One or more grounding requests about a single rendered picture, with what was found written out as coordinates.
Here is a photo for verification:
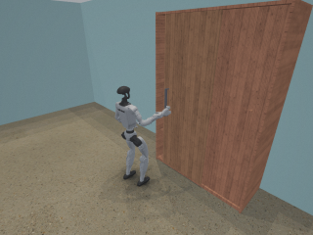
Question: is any left robot upper arm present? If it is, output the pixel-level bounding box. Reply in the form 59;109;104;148
114;101;120;121

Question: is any robot right thigh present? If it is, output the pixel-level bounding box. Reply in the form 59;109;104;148
132;136;149;163

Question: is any right robot forearm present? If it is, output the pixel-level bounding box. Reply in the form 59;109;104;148
142;112;164;126

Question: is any robot torso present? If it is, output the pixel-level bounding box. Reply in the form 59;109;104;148
117;103;137;142

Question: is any wardrobe door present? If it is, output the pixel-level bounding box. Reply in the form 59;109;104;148
162;9;223;185
201;4;291;207

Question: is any right robot upper arm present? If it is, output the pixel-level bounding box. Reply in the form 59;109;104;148
128;105;145;126

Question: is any right robot hand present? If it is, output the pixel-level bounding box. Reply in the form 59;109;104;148
156;106;171;117

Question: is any handle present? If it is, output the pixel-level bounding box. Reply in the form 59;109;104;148
243;110;252;142
164;88;169;109

